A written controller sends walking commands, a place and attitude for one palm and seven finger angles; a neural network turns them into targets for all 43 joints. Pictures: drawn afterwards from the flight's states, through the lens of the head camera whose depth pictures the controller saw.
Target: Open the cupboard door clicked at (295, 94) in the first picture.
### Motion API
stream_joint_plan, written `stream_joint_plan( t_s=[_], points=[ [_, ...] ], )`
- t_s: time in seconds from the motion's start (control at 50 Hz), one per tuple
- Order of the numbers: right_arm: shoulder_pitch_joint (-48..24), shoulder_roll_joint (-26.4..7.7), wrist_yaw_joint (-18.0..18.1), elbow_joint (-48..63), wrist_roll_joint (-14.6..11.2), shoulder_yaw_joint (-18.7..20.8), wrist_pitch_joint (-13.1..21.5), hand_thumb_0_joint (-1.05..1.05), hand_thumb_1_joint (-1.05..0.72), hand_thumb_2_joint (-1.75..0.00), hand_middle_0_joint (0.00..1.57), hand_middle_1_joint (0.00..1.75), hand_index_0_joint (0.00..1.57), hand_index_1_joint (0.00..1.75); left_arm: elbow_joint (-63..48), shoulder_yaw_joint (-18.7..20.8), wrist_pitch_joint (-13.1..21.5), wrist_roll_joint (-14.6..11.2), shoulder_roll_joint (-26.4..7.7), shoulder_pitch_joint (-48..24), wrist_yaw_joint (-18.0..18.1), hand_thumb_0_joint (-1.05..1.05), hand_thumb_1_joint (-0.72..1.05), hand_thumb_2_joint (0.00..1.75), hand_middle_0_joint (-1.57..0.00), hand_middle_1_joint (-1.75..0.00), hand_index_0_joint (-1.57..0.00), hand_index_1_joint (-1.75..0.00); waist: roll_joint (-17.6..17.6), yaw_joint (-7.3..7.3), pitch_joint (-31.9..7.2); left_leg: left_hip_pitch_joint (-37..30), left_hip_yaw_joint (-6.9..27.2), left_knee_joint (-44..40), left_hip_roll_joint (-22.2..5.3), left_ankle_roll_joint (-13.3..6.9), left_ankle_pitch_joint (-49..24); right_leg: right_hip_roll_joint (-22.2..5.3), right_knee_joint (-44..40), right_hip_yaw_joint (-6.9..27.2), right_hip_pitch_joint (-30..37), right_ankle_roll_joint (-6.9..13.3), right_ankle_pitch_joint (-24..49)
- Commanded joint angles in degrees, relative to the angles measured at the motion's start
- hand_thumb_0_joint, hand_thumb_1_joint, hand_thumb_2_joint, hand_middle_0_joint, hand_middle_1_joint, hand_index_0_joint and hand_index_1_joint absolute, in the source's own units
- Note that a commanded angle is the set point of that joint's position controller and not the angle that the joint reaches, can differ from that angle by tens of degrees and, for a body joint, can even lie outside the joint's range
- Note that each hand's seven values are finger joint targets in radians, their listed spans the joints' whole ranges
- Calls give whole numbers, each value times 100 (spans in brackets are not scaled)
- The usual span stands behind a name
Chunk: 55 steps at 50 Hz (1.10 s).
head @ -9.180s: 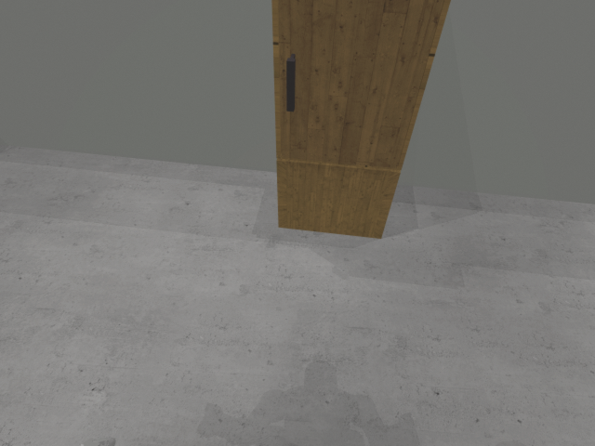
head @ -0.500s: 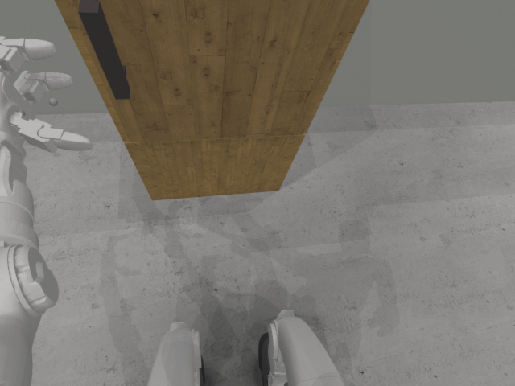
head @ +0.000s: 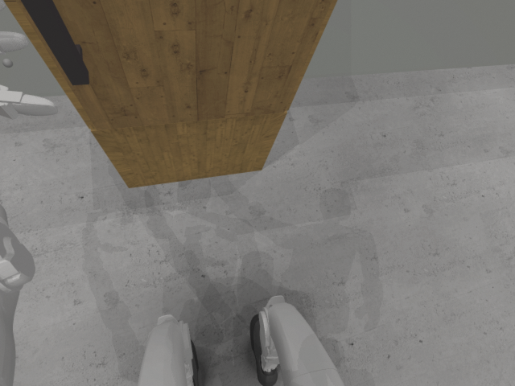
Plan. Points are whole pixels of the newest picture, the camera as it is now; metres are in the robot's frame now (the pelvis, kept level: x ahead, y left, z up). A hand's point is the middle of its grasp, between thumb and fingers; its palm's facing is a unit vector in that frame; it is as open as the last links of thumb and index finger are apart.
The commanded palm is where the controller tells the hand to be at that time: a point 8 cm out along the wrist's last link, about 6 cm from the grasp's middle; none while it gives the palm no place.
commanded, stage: move the hooked fingers beside the handle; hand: left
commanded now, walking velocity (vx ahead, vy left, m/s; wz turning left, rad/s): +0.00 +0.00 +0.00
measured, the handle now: (56, 23) +0.60 +0.20 +0.07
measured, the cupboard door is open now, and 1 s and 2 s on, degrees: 0 0 0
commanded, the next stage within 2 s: slide the fingers in behind the handle in 0.56 s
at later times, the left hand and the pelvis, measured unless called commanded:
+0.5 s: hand (9, 66) +0.54 +0.25 +0.06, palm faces +0.09 -1.00 -0.02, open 14.0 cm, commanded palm +0.52 +0.28 +0.06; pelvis +0.00 +0.00 +0.00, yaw +1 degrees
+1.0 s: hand (32, 62) +0.55 +0.23 +0.06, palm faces +0.09 -1.00 -0.02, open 14.0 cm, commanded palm +0.52 +0.26 +0.06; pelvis +0.00 +0.00 +0.00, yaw +1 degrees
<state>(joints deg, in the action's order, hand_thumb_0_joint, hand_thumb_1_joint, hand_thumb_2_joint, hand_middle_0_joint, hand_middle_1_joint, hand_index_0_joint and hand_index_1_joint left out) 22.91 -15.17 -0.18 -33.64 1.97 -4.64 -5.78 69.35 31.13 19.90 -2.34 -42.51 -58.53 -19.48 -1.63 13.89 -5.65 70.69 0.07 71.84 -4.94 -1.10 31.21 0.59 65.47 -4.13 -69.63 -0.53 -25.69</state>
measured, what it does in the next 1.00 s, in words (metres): stands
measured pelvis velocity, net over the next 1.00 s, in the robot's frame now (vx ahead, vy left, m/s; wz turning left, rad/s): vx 0.00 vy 0.00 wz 0.01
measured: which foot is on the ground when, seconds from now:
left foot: down 0.00-1.00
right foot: down 0.00-1.00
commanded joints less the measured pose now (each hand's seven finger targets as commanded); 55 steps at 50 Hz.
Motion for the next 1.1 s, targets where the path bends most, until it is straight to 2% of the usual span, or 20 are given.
stream_joint_plan(
  t_s=[0.0,0.04,0.18,0.22,0.24,0.3,0.36,0.4,0.44,0.56,0.6,0.66,0.72,0.74,0.8,0.88,0.92,0.94,1.04,1.08],
  points=[
    [1150,-1228,78,147,-4,508,67,0,-90,-90,20,30,20,30,-1611,295,507,-119,-1856,-2297,55,0,-50,30,-30,-120,-30,-120,-1419,-193,-3656,-2928,432,-729,175,-60,-3061,219,-568,150,1724,145,1858],
    [1132,-1192,53,68,-7,516,71,0,-90,-90,20,30,20,30,-1492,32,506,-102,-1503,-2350,81,0,-50,30,-30,-120,-30,-120,-1547,-113,-3434,-3109,472,-755,163,-21,-3063,219,-623,101,1447,141,1688],
    [1108,-1208,90,44,-28,492,61,0,-90,-90,20,30,20,30,-976,-214,372,-121,-1219,-2186,51,0,-50,30,-30,-120,-30,-120,-1151,-3,-2948,-2762,441,-804,191,-63,-2748,211,-704,92,1423,133,1551],
    [1094,-1215,90,43,-10,499,69,0,-90,-90,20,30,20,30,-1157,-163,451,-139,-1272,-2324,70,0,-50,30,-30,-120,-30,-120,-1376,-32,-3115,-2991,460,-783,187,-38,-2926,206,-670,85,1342,151,1613],
    [1093,-1225,93,68,-3,503,62,0,-90,-90,20,30,20,30,-1169,13,485,-140,-1466,-2177,84,0,-50,30,-30,-120,-30,-120,-1301,-116,-3232,-2971,461,-762,191,-35,-3029,204,-639,92,1478,158,1704],
    [1054,-1177,65,99,-8,502,51,0,-90,-90,20,30,20,30,-1123,-269,525,-160,-1048,-2135,84,0,-50,30,-30,-120,-30,-120,-1282,-32,-3085,-3024,464,-744,183,-35,-3159,206,-615,80,1370,160,1796],
    [1018,-1213,72,120,-20,507,26,0,-90,-90,20,30,20,30,-1125,-93,538,-133,-1312,-2169,110,0,-50,30,-30,-120,-30,-120,-1266,-99,-3151,-2901,446,-740,197,-23,-2993,202,-600,95,1445,152,1695],
    [1024,-1200,69,109,-6,515,31,0,-90,-90,20,30,20,30,-1307,-213,583,-124,-1157,-2366,144,0,-50,30,-30,-120,-30,-120,-1365,-43,-3242,-3066,498,-722,187,-20,-3081,194,-556,81,1300,165,1682],
    [1031,-1204,54,104,10,532,30,0,-90,-90,20,30,20,30,-1454,-72,624,-138,-1270,-2346,183,0,-50,30,-30,-120,-30,-120,-1496,-131,-3488,-3251,499,-709,185,9,-3245,196,-563,84,1366,162,1742],
    [1009,-1200,73,78,-13,499,5,0,-90,-90,20,30,20,30,-1231,-88,544,-81,-1341,-2367,221,0,-50,30,-30,-120,-30,-120,-1220,-41,-3210,-2895,458,-726,185,-36,-2929,201,-600,103,1468,133,1683],
    [1009,-1196,76,104,-8,494,21,0,-90,-90,20,30,20,30,-1239,-67,559,-74,-1357,-2338,217,0,-50,30,-30,-120,-30,-120,-1274,-71,-3330,-2888,461,-706,203,-43,-2914,201,-565,121,1492,156,1695],
    [1010,-1190,80,69,-19,472,39,0,-90,-90,20,30,20,30,-1041,-249,517,-80,-1188,-2408,200,0,-50,30,-30,-120,-30,-120,-1171,20,-3110,-2725,447,-716,203,-55,-2673,208,-622,119,1411,131,1533],
    [1043,-1180,69,65,-1,492,59,0,-90,-90,20,30,20,30,-1197,-264,552,-122,-1087,-2451,209,0,-50,30,-30,-120,-30,-120,-1402,-36,-3372,-2921,446,-711,209,-34,-2802,202,-600,121,1402,147,1588],
    [1072,-1196,73,49,11,507,60,0,-90,-90,20,30,20,30,-1237,-132,562,-125,-1235,-2415,226,0,-50,30,-30,-120,-30,-120,-1267,-42,-3442,-2924,461,-705,195,-38,-2893,199,-590,111,1486,143,1679],
    [1086,-1171,59,56,-1,488,60,0,-90,-90,20,30,20,30,-1028,-292,491,-118,-997,-2388,248,0,-50,30,-30,-120,-30,-120,-1116,17,-3147,-2699,446,-718,211,-65,-2713,210,-608,116,1449,140,1615],
    [1072,-1158,53,104,10,486,66,0,-90,-90,20,30,20,30,-1199,-142,495,-61,-1194,-2376,377,0,-50,30,-30,-120,-30,-120,-1133,-78,-3312,-2522,365,-722,236,-73,-2597,201,-614,163,1718,127,1648],
    [1087,-1156,44,72,25,487,68,0,-90,-90,20,30,20,30,-1363,-196,568,-26,-1168,-2612,449,0,-50,30,-30,-120,-30,-120,-1303,-28,-3354,-2725,427,-729,211,-49,-2729,201,-574,134,1564,143,1657],
    [1097,-1145,29,83,40,520,78,0,-90,-90,20,30,20,30,-1481,-141,620,-29,-1156,-2550,479,0,-50,30,-30,-120,-30,-120,-1429,-95,-3556,-2860,405,-698,224,-40,-2824,199,-569,152,1610,145,1720],
    [1095,-1128,-17,73,19,538,49,0,-90,-90,20,30,20,30,-1300,-245,613,-53,-877,-2150,506,0,-50,30,-30,-120,-30,-120,-1184,-129,-3386,-2843,394,-764,226,-22,-2882,209,-611,125,1701,146,1801],
    [1067,-1118,-14,65,14,538,47,0,-90,-90,20,30,20,30,-1317,-389,563,-68,-695,-2274,540,0,-50,30,-30,-120,-30,-120,-1139,-58,-3221,-2749,375,-798,231,-45,-2694,208,-655,132,1657,134,1692]
  ],
)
